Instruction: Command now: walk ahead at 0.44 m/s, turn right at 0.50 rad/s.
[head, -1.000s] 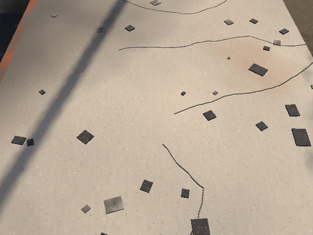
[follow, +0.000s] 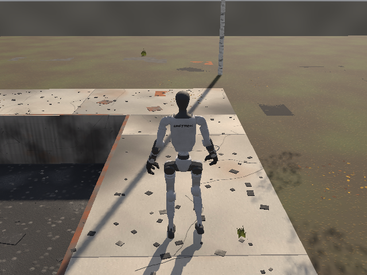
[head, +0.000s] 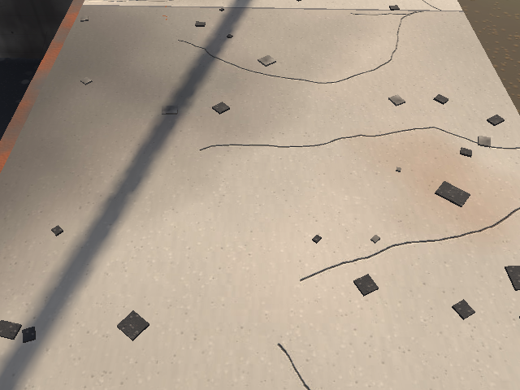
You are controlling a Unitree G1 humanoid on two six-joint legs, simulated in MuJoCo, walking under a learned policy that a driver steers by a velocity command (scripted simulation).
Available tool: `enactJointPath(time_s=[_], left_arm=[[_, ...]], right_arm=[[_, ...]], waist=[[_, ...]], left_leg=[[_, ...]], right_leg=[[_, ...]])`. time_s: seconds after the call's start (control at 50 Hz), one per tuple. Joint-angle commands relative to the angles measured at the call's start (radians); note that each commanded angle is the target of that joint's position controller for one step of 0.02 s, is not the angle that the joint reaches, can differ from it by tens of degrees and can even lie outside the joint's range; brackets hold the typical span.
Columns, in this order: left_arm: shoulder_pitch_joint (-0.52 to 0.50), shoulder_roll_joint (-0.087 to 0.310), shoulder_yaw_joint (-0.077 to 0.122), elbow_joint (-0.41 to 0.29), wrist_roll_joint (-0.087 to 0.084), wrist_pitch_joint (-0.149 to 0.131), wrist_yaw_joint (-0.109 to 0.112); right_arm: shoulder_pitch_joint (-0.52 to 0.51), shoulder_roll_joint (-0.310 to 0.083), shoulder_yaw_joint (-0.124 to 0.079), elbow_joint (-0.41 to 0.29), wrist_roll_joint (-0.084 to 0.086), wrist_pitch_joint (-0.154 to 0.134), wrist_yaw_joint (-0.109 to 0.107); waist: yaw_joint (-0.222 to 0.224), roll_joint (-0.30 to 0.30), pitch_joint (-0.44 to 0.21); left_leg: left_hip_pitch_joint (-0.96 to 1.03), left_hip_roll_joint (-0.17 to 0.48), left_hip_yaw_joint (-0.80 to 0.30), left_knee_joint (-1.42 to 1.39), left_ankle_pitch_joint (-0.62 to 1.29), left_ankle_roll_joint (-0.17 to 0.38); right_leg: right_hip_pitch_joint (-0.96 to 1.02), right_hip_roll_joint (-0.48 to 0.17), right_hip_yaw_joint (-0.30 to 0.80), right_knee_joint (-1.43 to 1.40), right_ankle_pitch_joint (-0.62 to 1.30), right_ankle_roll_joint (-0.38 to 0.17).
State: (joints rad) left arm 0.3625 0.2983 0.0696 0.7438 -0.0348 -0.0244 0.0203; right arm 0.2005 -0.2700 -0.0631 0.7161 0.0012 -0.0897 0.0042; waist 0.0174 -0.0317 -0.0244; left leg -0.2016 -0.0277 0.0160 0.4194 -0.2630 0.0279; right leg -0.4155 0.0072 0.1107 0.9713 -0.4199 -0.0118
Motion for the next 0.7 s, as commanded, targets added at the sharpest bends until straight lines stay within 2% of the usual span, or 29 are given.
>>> enactJointPath(time_s=[0.02,0.08,0.16,0.22,0.24,0.28,0.3,0.32,0.34,0.36,0.38,0.4,0.42,0.44,0.46,0.48,0.52,0.58,0.64,0.7], left_arm=[[-0.113,0.078,0.018,-0.111,0.003,-0.029,-0.019],[-0.167,0.034,0.001,-0.144,0.007,-0.028,-0.038],[-0.279,0.005,-0.022,-0.198,0.012,-0.034,-0.062],[-0.335,0.024,-0.019,-0.228,0.008,-0.031,-0.079],[-0.340,0.038,-0.013,-0.236,0.008,-0.029,-0.083],[-0.295,0.067,0.005,-0.239,0.018,-0.024,-0.081],[-0.173,0.100,0.027,-0.210,0.017,-0.020,-0.075],[-0.024,0.148,0.054,-0.171,0.015,-0.012,-0.058],[0.101,0.245,0.075,-0.147,0.024,-0.002,-0.035],[0.087,0.259,0.061,-0.165,0.027,-0.012,-0.036],[0.061,0.177,0.039,-0.167,0.034,-0.022,-0.046],[0.009,0.160,0.030,-0.150,0.037,-0.031,-0.047],[-0.054,0.134,0.022,-0.134,0.035,-0.041,-0.048],[-0.104,0.096,0.012,-0.133,0.041,-0.052,-0.051],[-0.137,0.081,0.010,-0.132,0.046,-0.063,-0.052],[-0.151,0.071,0.011,-0.123,0.047,-0.076,-0.053],[-0.161,0.070,0.014,-0.097,0.050,-0.095,-0.051],[-0.137,0.076,0.020,-0.059,0.058,-0.100,-0.037],[-0.133,0.091,0.022,-0.042,0.053,-0.097,-0.026],[-0.082,0.114,0.030,-0.008,0.044,-0.086,-0.018]], right_arm=[[0.075,-0.102,-0.028,-0.010,-0.007,-0.005,-0.009],[0.068,-0.117,-0.031,0.002,-0.009,-0.008,-0.008],[0.069,-0.162,-0.038,0.028,0.001,-0.005,-0.013],[0.099,-0.196,-0.046,0.054,0.019,0.000,-0.013],[0.103,-0.206,-0.048,0.060,0.023,0.003,-0.013],[0.140,-0.227,-0.052,0.079,0.030,0.013,-0.012],[0.144,-0.231,-0.048,0.088,0.031,0.019,-0.013],[0.153,-0.216,-0.036,0.091,0.027,0.019,-0.015],[0.196,-0.121,-0.003,0.061,-0.005,0.013,-0.010],[0.280,-0.076,0.023,0.068,0.011,-0.006,0.004],[0.157,-0.199,-0.014,0.055,0.050,-0.017,0.012],[0.072,-0.189,-0.012,0.017,0.069,-0.020,0.014],[0.056,-0.163,-0.006,0.018,0.052,-0.018,0.005],[0.074,-0.161,-0.012,0.031,0.033,-0.005,-0.001],[0.126,-0.150,-0.013,0.052,0.033,0.012,-0.001],[0.155,-0.129,-0.011,0.068,0.033,0.028,-0.004],[0.148,-0.105,-0.010,0.072,0.033,0.049,-0.010],[0.072,-0.092,-0.011,0.051,0.027,0.049,-0.011],[0.006,-0.074,-0.005,0.035,0.021,0.036,0.008],[-0.096,-0.049,0.009,-0.003,0.019,0.033,0.026]], waist=[[-0.068,0.146,0.100],[-0.064,0.129,0.096],[-0.085,0.112,0.114],[-0.085,0.106,0.120],[-0.074,0.105,0.113],[-0.025,0.119,0.048],[0.057,0.111,-0.021],[0.140,0.094,-0.091],[0.143,-0.097,-0.224],[0.085,-0.219,-0.442],[0.140,-0.068,-0.359],[0.111,-0.070,-0.176],[0.058,-0.010,-0.084],[0.019,-0.035,-0.042],[-0.015,-0.057,-0.028],[-0.031,-0.057,-0.024],[-0.045,-0.029,0.019],[-0.027,-0.015,0.065],[-0.004,-0.007,0.081],[0.043,0.014,0.123]], left_leg=[[0.290,0.318,-0.311,-0.232,0.007,0.148],[0.209,0.274,-0.135,-0.256,0.262,0.143],[0.137,0.251,0.009,-0.273,0.324,0.128],[0.169,0.280,0.062,-0.261,0.390,0.106],[0.196,0.288,0.082,-0.231,0.488,0.097],[0.227,0.302,0.103,-0.100,0.823,0.088],[0.200,0.291,0.124,0.050,0.932,0.075],[0.070,0.260,0.144,0.250,0.876,0.049],[-0.246,0.171,0.158,0.634,0.303,0.004],[-0.421,0.019,-0.027,0.940,-0.330,-0.019],[-0.493,0.061,-0.140,0.994,-0.283,-0.008],[-0.537,0.097,-0.111,0.956,-0.209,0.001],[-0.510,0.148,-0.100,0.871,-0.124,0.000],[-0.458,0.177,-0.107,0.816,-0.066,-0.004],[-0.390,0.190,-0.118,0.802,-0.019,-0.010],[-0.360,0.189,-0.116,0.792,0.007,-0.019],[-0.385,0.185,-0.131,0.747,0.055,-0.035],[-0.481,0.166,-0.160,0.610,0.208,-0.049],[-0.466,0.146,-0.115,0.424,0.370,-0.045],[-0.487,0.139,-0.062,0.300,0.401,-0.029]], right_leg=[[-0.486,-0.103,0.029,0.161,0.102,-0.002],[-0.432,-0.110,-0.028,0.092,0.200,0.024],[-0.308,-0.105,-0.092,-0.171,0.377,0.026],[-0.231,-0.082,-0.134,-0.284,0.394,-0.014],[-0.204,-0.065,-0.148,-0.309,0.374,-0.035],[-0.047,0.005,-0.184,-0.335,0.293,-0.088],[0.137,0.042,-0.194,-0.378,0.305,-0.122],[0.390,0.050,-0.169,-0.405,0.335,-0.150],[0.741,-0.190,0.161,-0.399,0.299,-0.224],[0.864,-0.434,0.670,-0.577,0.139,-0.375],[0.766,-0.401,0.592,-0.638,0.068,-0.317],[0.600,-0.360,0.410,-0.660,0.108,-0.275],[0.448,-0.316,0.297,-0.684,0.171,-0.241],[0.346,-0.278,0.209,-0.713,0.243,-0.225],[0.274,-0.258,0.146,-0.756,0.262,-0.218],[0.237,-0.254,0.110,-0.792,0.281,-0.223],[0.200,-0.248,0.019,-0.839,0.345,-0.219],[0.246,-0.226,-0.093,-0.858,0.427,-0.193],[0.281,-0.205,-0.191,-0.869,0.468,-0.162],[0.355,-0.234,-0.235,-0.875,0.497,-0.154]])
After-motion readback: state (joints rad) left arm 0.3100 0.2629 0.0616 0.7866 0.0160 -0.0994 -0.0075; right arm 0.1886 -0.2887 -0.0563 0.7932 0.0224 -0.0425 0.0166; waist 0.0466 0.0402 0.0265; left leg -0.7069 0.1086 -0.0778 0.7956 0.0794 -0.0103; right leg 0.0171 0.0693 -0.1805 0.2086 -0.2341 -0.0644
